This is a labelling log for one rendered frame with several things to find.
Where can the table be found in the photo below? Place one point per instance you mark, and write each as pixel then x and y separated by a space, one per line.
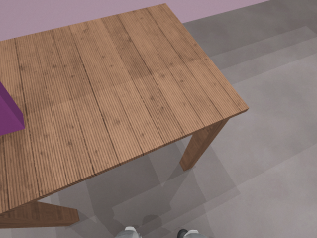
pixel 98 94

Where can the robot right shin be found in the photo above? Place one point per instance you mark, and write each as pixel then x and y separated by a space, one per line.
pixel 191 231

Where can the sponge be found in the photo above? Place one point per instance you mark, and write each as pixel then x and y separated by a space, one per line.
pixel 11 117

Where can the robot left shin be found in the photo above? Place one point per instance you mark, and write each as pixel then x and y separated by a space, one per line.
pixel 130 228

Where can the robot shin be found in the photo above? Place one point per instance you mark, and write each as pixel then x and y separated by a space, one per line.
pixel 130 228
pixel 191 231

